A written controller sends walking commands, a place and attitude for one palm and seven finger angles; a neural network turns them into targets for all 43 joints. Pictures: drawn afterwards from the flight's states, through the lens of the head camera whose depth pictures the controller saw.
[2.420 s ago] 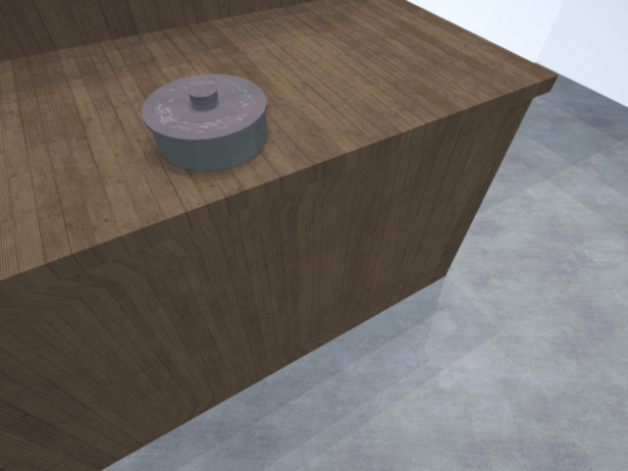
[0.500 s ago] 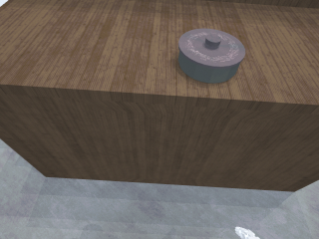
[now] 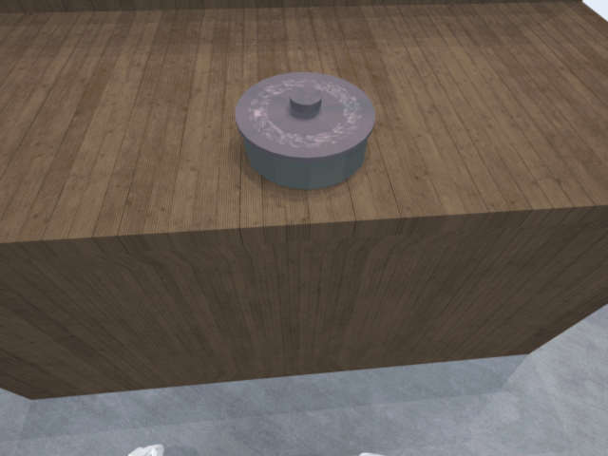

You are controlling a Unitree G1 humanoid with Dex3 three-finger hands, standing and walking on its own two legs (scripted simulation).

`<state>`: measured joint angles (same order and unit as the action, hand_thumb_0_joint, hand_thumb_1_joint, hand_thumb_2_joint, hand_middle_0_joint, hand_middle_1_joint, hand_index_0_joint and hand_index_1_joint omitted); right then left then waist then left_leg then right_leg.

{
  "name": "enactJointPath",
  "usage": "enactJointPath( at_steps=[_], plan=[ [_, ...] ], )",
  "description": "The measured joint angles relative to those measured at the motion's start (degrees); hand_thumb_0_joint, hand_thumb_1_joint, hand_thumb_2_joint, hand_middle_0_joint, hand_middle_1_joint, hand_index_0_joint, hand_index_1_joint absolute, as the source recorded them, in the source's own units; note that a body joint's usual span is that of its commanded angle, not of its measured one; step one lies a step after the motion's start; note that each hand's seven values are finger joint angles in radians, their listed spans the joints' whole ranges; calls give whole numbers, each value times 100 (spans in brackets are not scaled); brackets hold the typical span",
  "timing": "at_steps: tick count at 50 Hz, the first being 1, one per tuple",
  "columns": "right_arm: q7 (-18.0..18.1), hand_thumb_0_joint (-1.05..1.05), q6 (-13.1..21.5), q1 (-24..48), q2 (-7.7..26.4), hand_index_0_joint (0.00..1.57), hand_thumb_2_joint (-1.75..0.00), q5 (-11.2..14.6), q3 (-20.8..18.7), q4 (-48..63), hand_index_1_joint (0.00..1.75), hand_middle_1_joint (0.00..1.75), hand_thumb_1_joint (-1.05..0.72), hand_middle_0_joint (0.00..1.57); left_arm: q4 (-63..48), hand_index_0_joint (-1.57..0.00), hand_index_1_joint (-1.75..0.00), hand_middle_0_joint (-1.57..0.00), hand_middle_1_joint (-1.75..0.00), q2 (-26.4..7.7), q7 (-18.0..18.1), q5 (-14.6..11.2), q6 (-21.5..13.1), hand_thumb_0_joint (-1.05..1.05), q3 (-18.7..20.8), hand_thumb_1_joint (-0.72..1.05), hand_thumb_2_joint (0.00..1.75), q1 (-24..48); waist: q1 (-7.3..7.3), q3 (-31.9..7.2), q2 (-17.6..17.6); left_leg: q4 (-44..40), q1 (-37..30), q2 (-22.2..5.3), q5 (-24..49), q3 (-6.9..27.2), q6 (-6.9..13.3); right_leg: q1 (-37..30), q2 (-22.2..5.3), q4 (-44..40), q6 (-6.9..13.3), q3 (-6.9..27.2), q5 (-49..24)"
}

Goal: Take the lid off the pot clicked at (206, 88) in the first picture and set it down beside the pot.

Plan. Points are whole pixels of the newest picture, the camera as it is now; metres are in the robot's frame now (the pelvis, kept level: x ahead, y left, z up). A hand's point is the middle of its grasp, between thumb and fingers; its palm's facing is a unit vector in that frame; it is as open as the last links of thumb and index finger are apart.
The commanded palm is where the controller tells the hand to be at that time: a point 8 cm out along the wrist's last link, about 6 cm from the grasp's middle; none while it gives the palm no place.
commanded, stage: come to a stop and stand still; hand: left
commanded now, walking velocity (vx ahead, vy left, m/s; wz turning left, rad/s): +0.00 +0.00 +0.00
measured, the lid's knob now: (305, 99) +0.55 +0.02 +0.16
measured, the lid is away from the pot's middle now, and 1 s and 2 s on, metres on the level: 0.00 0.00 0.00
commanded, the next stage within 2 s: look again from close up in 1.30 s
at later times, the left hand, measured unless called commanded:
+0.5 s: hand out of the picture +0.10 +0.17 -0.16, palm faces +0.05 -0.96 -0.26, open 7.3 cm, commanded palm none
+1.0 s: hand out of the picture +0.03 +0.19 -0.18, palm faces +0.06 -0.98 -0.20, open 7.4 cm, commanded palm none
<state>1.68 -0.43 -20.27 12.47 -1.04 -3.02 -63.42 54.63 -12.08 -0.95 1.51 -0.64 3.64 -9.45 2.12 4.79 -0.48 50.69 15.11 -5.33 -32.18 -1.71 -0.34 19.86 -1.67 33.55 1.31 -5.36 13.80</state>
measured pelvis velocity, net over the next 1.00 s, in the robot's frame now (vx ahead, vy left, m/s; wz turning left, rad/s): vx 0.03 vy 0.00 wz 0.00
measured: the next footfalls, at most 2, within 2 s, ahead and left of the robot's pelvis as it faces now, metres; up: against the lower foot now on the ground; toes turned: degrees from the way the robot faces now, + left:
left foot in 0.22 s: +0.13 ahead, +0.08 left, +0.00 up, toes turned +4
right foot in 0.52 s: +0.06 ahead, -0.16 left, +0.00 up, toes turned -1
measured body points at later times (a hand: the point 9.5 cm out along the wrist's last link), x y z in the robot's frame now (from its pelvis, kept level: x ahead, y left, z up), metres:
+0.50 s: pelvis +0.05 -0.03 +0.01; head +0.09 -0.03 +0.46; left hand +0.10 +0.22 -0.14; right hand +0.14 -0.26 -0.14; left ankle +0.09 +0.07 -0.73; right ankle +0.01 -0.16 -0.72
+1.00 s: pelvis +0.03 +0.00 +0.01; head +0.05 +0.04 +0.46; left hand +0.03 +0.24 -0.16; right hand +0.10 -0.24 -0.12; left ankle +0.02 +0.09 -0.73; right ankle +0.01 -0.15 -0.70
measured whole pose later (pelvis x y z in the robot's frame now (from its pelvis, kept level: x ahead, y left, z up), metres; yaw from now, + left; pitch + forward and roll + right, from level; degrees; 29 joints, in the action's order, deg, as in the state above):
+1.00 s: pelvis +0.03 +0.00 +0.01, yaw +0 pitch -1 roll +0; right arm 0.7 -0.6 -10.1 9.0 -0.9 -1.3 -57.8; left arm 59.5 -13.5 2.0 1.2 2.8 2.6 -15.7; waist -2.0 3.0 5.2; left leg 27.7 11.5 2.2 -15.6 -1.6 3.0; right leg 16.7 -2.7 42.1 -0.7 0.4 27.2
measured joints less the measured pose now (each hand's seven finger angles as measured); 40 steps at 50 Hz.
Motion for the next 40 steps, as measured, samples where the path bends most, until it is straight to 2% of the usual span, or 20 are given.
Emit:
enactJointPath(
  at_steps=[2,4,7,10,11,13,15,19,21,23,26,28,31,35,37,40],
  plan=[
    [-8,1,-58,54,-1,20,-90,0,-20,-15,30,30,-92,20,-29,-20,-30,-19,-30,56,89,-5,26,0,-17,91,90,-31,-27,-44,13,818,479,60,23,-60,58,-203,84,-180,62,-29,69],
    [-16,1,-55,136,-28,20,-90,-9,-18,67,30,30,-92,20,14,-20,-30,-19,-30,123,175,3,31,0,-52,91,90,-85,-22,-94,50,921,787,122,246,-174,8,-406,139,-401,70,-45,33],
    [-4,1,12,301,-129,20,-90,25,35,221,30,30,-92,19,128,-20,-30,-19,-30,234,265,-3,45,0,-135,91,90,-160,-42,-155,89,84,865,239,688,-285,-86,-630,217,-591,86,-30,41],
    [-13,1,68,479,-295,19,-90,61,113,322,30,30,-92,19,210,-20,-30,-20,-30,245,319,-48,79,0,-168,93,90,-214,-90,-151,75,-1388,491,308,1677,-270,-126,-762,334,-465,62,-20,217],
    [-16,1,77,533,-360,19,-90,65,131,336,30,30,-92,19,228,-20,-30,-20,-30,243,320,-67,106,0,-179,93,90,-231,-106,-151,75,-1656,363,310,1949,-256,10,-770,363,-336,47,-22,326],
    [62,1,22,665,-490,20,-90,41,123,318,30,30,-94,20,259,-20,-30,-20,-30,196,358,-85,189,0,-154,93,90,-227,-156,-141,257,-1693,238,420,1821,-321,259,-813,257,-207,5,36,426],
    [64,1,6,754,-504,20,-90,49,131,373,30,30,-96,20,240,-20,-30,-20,-30,157,371,-95,248,0,-151,93,90,-230,-231,-152,375,-1843,157,531,1750,-393,353,-745,144,-3,-68,130,666],
    [44,1,-16,1026,-462,20,-90,17,137,557,30,30,-95,20,202,-20,-30,-20,-30,119,375,-105,293,0,-117,92,90,-216,-262,-75,341,-2200,109,612,1961,-404,378,-393,92,1002,-141,417,1524],
    [23,1,-36,1166,-434,20,-90,6,123,638,30,30,-94,20,185,-20,-30,-20,-30,94,376,-105,297,0,-89,92,90,-227,-256,-29,279,-2314,106,592,2059,-381,342,-315,84,1191,-164,498,1637],
    [-4,1,-53,1276,-393,20,-90,4,103,695,30,30,-94,20,161,-20,-30,-20,-30,68,370,-102,295,0,-67,92,90,-251,-268,-5,216,-2363,118,555,2121,-362,282,-352,44,1010,-183,517,1501],
    [-48,1,-80,1345,-342,20,-90,47,74,740,30,30,-92,20,91,-20,-30,-20,-30,-20,356,-67,228,0,-67,91,90,-377,-317,-51,226,-2141,247,543,2059,-365,156,-696,-82,-84,-198,581,509],
    [-87,1,-146,1383,-266,20,-90,73,28,723,30,30,-92,20,149,-20,-30,-20,-30,-6,354,-26,203,0,-84,91,90,-413,-324,-34,125,-1852,327,497,1728,-246,53,-725,-10,-59,-148,527,516],
    [-118,1,-286,1349,-146,20,-90,60,-36,664,30,30,-92,20,166,-20,-30,-20,-30,56,317,4,184,0,-140,91,90,-549,-386,-123,91,-996,522,631,843,23,-34,-780,-5,-169,-79,488,546],
    [-153,1,-296,1292,-6,20,-90,66,-82,655,30,30,-91,20,149,-20,-30,-20,-30,136,300,20,139,0,-165,90,90,-707,-457,-123,147,-19,684,739,710,164,-113,-862,-46,-477,-73,518,330],
    [-161,1,-290,1257,38,20,-90,73,-91,668,30,30,-91,20,132,-20,-30,-20,-30,154,301,28,122,0,-163,90,90,-764,-475,-100,191,84,666,742,705,171,-147,-879,-76,-569,-102,514,261],
    [-162,1,-274,1222,50,20,-90,85,-83,684,30,30,-91,19,127,-20,-30,-20,-30,138,302,51,125,0,-145,90,90,-825,-510,-69,291,-283,500,722,668,140,-157,-865,-136,-626,-165,520,202]
  ],
)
